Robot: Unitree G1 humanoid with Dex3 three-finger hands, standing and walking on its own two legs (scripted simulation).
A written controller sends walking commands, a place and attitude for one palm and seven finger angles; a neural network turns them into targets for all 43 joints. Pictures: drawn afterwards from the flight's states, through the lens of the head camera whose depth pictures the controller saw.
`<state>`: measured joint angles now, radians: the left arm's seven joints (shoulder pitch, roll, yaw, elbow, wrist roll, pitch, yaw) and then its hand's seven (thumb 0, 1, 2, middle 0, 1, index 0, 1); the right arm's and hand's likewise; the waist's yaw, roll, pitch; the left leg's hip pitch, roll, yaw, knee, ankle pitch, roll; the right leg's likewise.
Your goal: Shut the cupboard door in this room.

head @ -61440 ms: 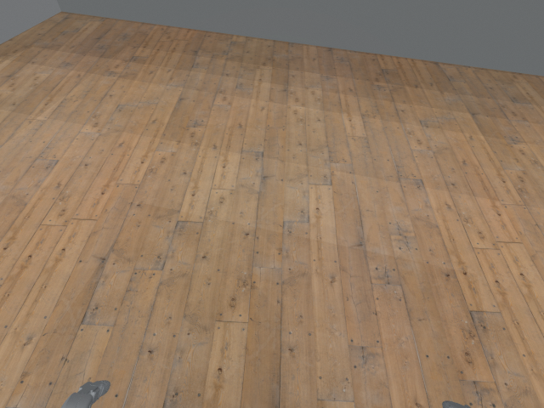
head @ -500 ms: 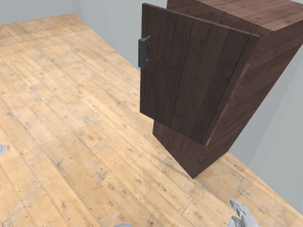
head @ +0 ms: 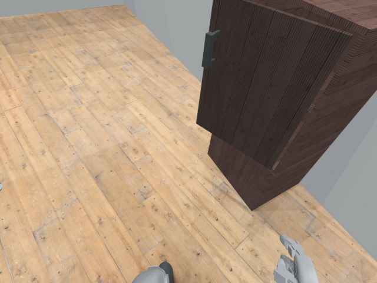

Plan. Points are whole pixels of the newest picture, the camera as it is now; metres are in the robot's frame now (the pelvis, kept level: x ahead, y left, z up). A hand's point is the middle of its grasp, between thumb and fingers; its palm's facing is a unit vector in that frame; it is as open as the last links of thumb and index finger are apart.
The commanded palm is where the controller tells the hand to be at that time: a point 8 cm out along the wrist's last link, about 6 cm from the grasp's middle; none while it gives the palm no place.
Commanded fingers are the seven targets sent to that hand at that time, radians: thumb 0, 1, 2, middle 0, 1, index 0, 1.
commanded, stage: stop stepping back and stand still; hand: left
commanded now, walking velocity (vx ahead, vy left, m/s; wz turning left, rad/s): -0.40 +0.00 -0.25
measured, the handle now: (211, 49) +0.86 -0.02 +0.08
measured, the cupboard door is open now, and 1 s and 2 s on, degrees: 20 20 20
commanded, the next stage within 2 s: let the arm hang, fingers relaxed in 1.04 s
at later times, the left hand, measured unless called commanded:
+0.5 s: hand out of the picture +0.14 +0.28 +0.20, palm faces +0.25 -0.86 -0.45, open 7.4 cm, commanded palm +0.10 +0.33 +0.20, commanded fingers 0.00 0.90 0.90 -0.20 -0.30 -0.20 -0.30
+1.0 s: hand out of the picture +0.17 +0.30 +0.20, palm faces +0.29 -0.81 -0.51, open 7.4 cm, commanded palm +0.10 +0.34 +0.20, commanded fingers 0.00 0.90 0.90 -0.20 -0.30 -0.20 -0.30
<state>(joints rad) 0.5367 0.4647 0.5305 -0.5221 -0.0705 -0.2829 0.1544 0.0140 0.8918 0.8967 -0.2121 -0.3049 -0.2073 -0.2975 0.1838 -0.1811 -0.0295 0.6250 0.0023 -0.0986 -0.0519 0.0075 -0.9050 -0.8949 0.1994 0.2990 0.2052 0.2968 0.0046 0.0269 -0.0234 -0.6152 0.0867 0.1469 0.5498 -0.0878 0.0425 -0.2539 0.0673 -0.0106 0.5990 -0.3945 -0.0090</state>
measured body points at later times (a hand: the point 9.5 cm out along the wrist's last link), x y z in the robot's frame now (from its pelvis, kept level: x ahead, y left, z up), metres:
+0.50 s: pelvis -0.09 +0.05 +0.04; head -0.10 +0.09 +0.49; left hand +0.12 +0.33 +0.23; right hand +0.01 -0.19 -0.03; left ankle +0.01 +0.11 -0.71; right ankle -0.16 -0.01 -0.68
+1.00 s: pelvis -0.09 +0.07 +0.01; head -0.08 +0.08 +0.46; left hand +0.14 +0.34 +0.22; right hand +0.03 -0.18 -0.07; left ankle -0.02 +0.19 -0.71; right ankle -0.16 -0.01 -0.71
